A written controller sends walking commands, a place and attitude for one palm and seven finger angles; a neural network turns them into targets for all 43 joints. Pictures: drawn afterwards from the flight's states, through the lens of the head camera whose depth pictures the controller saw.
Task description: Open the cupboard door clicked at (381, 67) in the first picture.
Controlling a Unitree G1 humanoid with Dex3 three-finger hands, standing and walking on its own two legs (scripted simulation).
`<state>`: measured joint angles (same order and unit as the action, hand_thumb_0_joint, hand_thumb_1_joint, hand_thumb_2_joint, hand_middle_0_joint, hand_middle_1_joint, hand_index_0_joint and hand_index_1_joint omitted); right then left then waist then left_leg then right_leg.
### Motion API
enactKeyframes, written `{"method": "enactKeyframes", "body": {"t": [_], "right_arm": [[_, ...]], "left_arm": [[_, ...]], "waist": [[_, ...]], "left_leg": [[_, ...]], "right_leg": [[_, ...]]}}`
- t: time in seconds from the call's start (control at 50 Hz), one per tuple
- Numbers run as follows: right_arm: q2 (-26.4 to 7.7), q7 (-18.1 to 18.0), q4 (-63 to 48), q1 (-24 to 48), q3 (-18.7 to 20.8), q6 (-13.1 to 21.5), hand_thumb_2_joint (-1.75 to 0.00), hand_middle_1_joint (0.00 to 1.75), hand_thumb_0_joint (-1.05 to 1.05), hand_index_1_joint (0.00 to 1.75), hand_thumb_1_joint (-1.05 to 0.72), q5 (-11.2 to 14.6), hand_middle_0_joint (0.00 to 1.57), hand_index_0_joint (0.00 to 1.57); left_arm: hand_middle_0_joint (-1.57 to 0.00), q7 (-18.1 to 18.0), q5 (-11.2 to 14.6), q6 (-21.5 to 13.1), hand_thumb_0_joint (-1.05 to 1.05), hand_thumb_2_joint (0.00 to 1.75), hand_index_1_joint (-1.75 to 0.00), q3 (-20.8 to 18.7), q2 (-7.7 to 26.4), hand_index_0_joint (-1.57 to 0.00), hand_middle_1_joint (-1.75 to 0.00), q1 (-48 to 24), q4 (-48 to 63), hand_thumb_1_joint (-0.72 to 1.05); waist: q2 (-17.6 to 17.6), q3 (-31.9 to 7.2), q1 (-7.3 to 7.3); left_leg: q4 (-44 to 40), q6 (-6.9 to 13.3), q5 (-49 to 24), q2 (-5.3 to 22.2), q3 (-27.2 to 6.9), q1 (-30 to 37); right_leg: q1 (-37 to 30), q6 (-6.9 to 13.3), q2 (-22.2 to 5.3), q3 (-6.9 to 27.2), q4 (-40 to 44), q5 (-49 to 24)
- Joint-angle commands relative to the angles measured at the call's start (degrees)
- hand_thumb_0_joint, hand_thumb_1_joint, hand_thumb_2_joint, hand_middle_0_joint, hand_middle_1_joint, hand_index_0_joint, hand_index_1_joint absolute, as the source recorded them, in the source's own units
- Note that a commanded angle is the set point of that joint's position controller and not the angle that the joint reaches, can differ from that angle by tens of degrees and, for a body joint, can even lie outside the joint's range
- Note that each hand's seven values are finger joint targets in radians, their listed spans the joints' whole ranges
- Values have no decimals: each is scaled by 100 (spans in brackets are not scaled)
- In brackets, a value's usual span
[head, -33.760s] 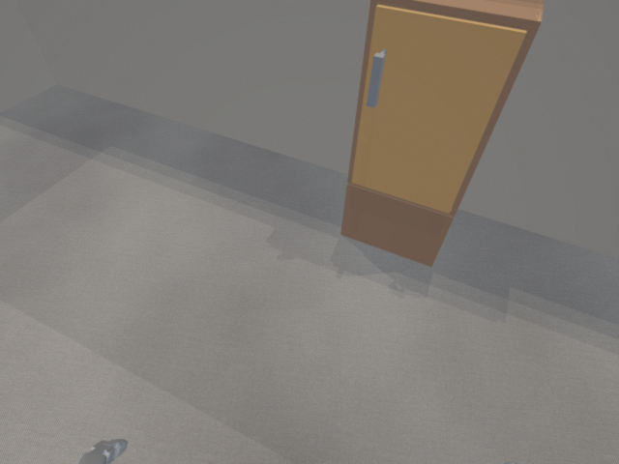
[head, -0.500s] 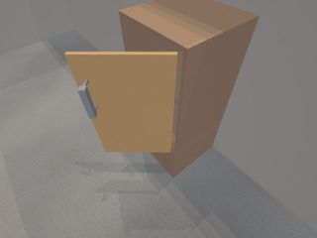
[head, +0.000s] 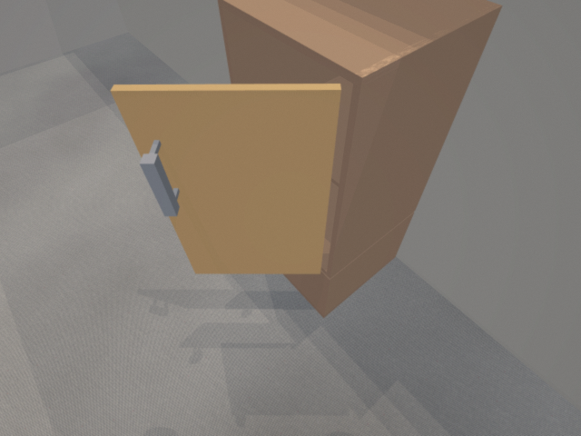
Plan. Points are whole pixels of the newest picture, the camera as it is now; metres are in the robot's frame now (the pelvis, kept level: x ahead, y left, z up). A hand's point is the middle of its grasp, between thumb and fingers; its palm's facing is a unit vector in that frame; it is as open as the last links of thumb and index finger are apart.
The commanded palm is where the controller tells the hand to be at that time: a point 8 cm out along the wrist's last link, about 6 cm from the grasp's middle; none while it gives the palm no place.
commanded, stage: shuffle to correct the standing spot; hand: left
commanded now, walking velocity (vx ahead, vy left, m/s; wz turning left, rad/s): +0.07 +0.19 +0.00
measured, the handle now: (164, 179) +0.54 +0.28 -0.01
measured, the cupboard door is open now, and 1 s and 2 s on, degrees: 50 50 50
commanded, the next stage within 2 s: come to a stop and stand still in 0.08 s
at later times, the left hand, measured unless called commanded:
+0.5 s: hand out of the picture +0.05 +0.26 -0.18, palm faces +0.09 -0.97 -0.24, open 7.4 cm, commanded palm none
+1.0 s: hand out of the picture +0.08 +0.21 -0.16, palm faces +0.04 -0.97 -0.22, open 7.3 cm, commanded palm none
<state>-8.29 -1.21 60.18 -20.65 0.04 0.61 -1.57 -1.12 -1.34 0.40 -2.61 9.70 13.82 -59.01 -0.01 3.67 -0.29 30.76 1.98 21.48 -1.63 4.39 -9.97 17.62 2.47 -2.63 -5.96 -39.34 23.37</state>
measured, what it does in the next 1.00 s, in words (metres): steps on the spot: left foot, then right foot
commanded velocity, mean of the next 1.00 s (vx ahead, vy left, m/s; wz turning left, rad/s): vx -0.03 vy -0.02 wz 0.00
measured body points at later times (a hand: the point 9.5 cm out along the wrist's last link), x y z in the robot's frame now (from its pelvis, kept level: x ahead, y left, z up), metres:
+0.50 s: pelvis +0.04 +0.06 +0.00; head +0.08 +0.07 +0.45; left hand +0.05 +0.31 -0.16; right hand +0.14 -0.16 -0.15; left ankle +0.08 +0.20 -0.73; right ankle -0.01 -0.05 -0.70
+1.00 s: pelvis +0.02 +0.03 +0.01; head +0.02 +0.03 +0.46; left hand +0.08 +0.26 -0.14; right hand +0.07 -0.20 -0.14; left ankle +0.01 +0.14 -0.73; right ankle +0.02 -0.03 -0.73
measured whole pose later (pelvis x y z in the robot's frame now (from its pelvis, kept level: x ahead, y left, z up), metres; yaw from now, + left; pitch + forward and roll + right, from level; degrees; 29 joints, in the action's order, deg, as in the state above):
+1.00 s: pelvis +0.02 +0.03 +0.01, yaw +1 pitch -1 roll +0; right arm -9.5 -0.5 57.0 -14.1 0.6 -0.8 -1.2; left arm -2.6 -0.8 -0.4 0.0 10.1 14.5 -54.7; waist -0.2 1.0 0.6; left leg 30.5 0.8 16.9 0.9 3.7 -12.5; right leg 12.0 4.9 2.9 -6.3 -29.1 16.3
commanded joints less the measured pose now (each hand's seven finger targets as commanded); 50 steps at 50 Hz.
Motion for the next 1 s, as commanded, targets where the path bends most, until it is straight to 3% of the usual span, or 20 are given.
{"method": "enactKeyframes", "body": {"t": [0.0, 0.02, 0.04, 0.14, 0.26, 0.28, 0.32, 0.34, 0.36, 0.42, 0.5, 0.56, 0.58, 0.62, 0.64, 0.66, 0.74, 0.8, 0.9, 0.98], "right_arm": [[-508, -14, -523, 62, 163, 119, -90, 30, 0, 30, -90, 131, 20, 20], [-674, -58, -602, 214, 203, 53, -90, 30, 0, 30, -90, 63, 20, 20], [-590, -58, -557, 314, 221, -3, -90, 30, 0, 30, -90, 54, 20, 20], [-327, 199, -577, 490, 248, -180, -90, 30, 0, 30, -90, 59, 20, 20], [-283, 172, -511, 266, 232, -52, -90, 30, 0, 30, -90, 85, 20, 20], [-474, 135, -444, 41, 275, -6, -90, 30, 0, 30, -90, 70, 20, 20], [-1278, 34, -512, -342, 419, 84, -90, 30, 0, 30, -90, 36, 20, 20], [-1379, -4, -579, -175, 400, 27, -90, 30, 0, 30, -90, 20, 20, 20], [-1338, -32, -671, 145, 376, 45, -90, 30, 0, 30, -90, -14, 20, 20], [-927, -118, -628, 717, 262, 58, -90, 30, 0, 30, -90, -28, 20, 20], [-1235, -152, -653, 734, 422, -69, -90, 30, 0, 30, -90, -45, 20, 20], [-1175, -138, -683, 865, 478, -117, -90, 30, 0, 30, -90, -12, 20, 20], [-1017, -108, -676, 830, 467, -127, -90, 30, 0, 30, -90, 29, 20, 20], [-355, -41, -832, 938, 314, -194, -90, 30, 0, 30, -90, 89, 20, 20], [-878, 12, -1003, 1167, 383, -94, -90, 30, 0, 30, -90, 100, 20, 20], [-584, 99, -1057, 976, 338, -139, -90, 30, 0, 30, -90, 57, 20, 20], [-349, 131, -1135, 1054, 252, -158, -90, 30, 0, 30, -90, 86, 20, 20], [-354, 98, -1020, 898, 201, -145, -90, 30, 0, 30, -90, 115, 20, 20], [-669, 71, -647, 366, 147, -27, -90, 30, 0, 30, -90, 49, 20, 20], [-655, 22, -536, 586, 54, 0, -90, 30, 0, 30, -90, 36, 20, 20]], "left_arm": [[-20, -117, -35, -253, 0, 90, -30, -286, 1093, -20, -30, 1586, -49, 90], [-20, -149, 14, -253, 0, 90, -30, -294, 1193, -20, -30, 1736, -98, 90], [-20, -200, 3, -259, 0, 90, -30, -282, 1048, -20, -30, 1485, -61, 90], [-20, -166, -60, -235, 0, 90, -30, -240, 853, -20, -30, 427, 308, 90], [-20, -96, -69, -83, 0, 90, -30, -266, 1070, -20, -30, 320, 350, 90], [-20, -99, -50, -44, 0, 90, -30, -228, 921, -20, -30, 474, 343, 90], [-20, -107, 51, 46, 0, 90, -30, -90, 352, -20, -30, 764, 428, 90], [-20, -157, 58, 80, 0, 90, -30, -70, 418, -20, -30, 770, 462, 90], [-20, -157, 40, 59, 0, 90, -30, -44, 322, -20, -30, 681, 517, 90], [-20, -88, 41, 71, 0, 90, -30, -46, 344, -20, -30, 654, 249, 90], [-20, 1, 40, 166, 0, 90, -30, -58, 355, -20, -30, 573, 356, 90], [-20, 14, 10, 87, 0, 90, -30, -78, 267, -20, -30, 919, 326, 90], [-20, 4, -32, 44, 0, 90, -30, -96, 404, -20, -30, 1006, 322, 90], [-20, -42, -72, -54, 0, 90, -30, -128, 969, -20, -30, 781, 443, 90], [-20, -275, -156, -43, 0, 90, -30, -26, 855, -20, -30, 651, 544, 90], [-20, -297, -59, -139, 0, 90, -30, -69, 880, -20, -30, 375, 837, 90], [-20, -285, -74, -269, 0, 90, -30, -58, 854, -20, -30, 380, 961, 90], [-20, -248, -38, -223, 0, 90, -30, 17, 827, -20, -30, 381, 916, 90], [-20, -185, 87, -198, 0, 90, -30, 124, 655, -20, -30, 214, 854, 90], [-20, -160, 80, -179, 0, 90, -30, 127, 769, -20, -30, 270, 664, 90]], "waist": [[-1671, -722, -669], [-998, -651, -638], [-893, -383, -535], [-1059, 14, -97], [-940, -215, 76], [-483, -431, 128], [1660, -938, 183], [1250, -911, 187], [915, -519, 89], [1657, -447, -18], [1064, -656, 59], [627, -814, -136], [144, -846, -165], [-1625, -480, -114], [-874, -592, -44], [-1003, -851, 74], [-591, -478, 78], [-840, -273, 45], [158, -31, 133], [625, -132, -22]], "left_leg": [[1740, -66, 105, 56, 74, -2297], [2715, -227, 1395, 130, -300, -2522], [3165, -254, 1269, 334, -619, -2672], [2726, -367, 59, 511, -274, -2052], [121, -410, -1282, 88, 429, -171], [-295, -380, -1773, 285, 281, 361], [-790, 560, -4870, 2149, -1823, 627], [-1060, 976, -4324, 2395, -1920, 153], [-1148, 1031, -3727, 2353, -1784, -315], [-935, 788, -4539, 1942, -1216, -272], [-905, 855, -3808, 2032, -1207, -160], [-479, 559, -2863, 1725, -939, -504], [-107, 295, -2071, 1360, -692, -741], [1000, -239, 618, 301, -26, -1459], [1822, -398, 355, 252, -35, -1441], [2142, -180, 36, 530, -337, -1481], [1910, -171, 300, 377, -155, -1555], [901, -158, 138, 239, -50, -904], [-724, 86, -951, 767, -630, -37], [-895, 102, -846, 837, -707, -562]], "right_leg": [[-2639, 864, -2348, 2737, 1752, -3344], [-2538, 1394, -2942, 2996, 1884, -4784], [-2208, 1445, -2739, 2539, 1771, -4957], [-590, 714, -1707, 802, 1967, -3404], [-5, 191, -1021, 239, 1131, -2235], [57, 67, -840, 196, 580, -1904], [487, -389, -43, -16, -1007, 1292], [324, -272, -26, 431, -1637, 1512], [395, -212, -102, 481, -1777, 1285], [421, -272, -172, 580, -1553, 769], [260, -274, 30, 353, -874, 598], [-556, -253, 112, 244, 705, -599], [-863, -250, -9, 463, 1402, -1198], [-527, 416, -1531, 2008, 2157, -2578], [-879, 469, -1294, 2478, 1986, -4213], [-817, 499, -1108, 1648, 1884, -2925], [-933, 804, -1101, 1322, 1682, -4149], [-551, 706, -873, 1243, 1892, -2928], [81, 82, -328, 1087, 1880, -857], [-726, 5, -286, 1079, 1895, -1177]]}}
